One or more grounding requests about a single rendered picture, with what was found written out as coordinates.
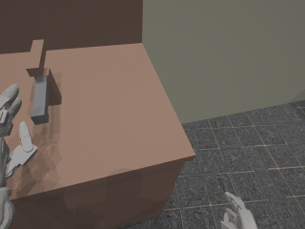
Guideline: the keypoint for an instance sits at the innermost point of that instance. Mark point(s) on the left robot hand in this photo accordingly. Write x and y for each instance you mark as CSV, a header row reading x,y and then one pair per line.
x,y
10,105

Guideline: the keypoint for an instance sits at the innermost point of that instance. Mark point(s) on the robot left forearm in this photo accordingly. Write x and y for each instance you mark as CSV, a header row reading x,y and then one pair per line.
x,y
7,210

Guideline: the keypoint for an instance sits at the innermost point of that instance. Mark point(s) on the right robot hand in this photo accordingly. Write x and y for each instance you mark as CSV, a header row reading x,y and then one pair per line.
x,y
242,219

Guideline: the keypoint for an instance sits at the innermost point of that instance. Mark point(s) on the counter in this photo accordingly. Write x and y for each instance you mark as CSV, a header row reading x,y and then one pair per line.
x,y
114,147

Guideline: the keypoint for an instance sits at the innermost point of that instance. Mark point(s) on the tap lever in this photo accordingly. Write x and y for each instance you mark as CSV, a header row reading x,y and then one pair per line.
x,y
39,113

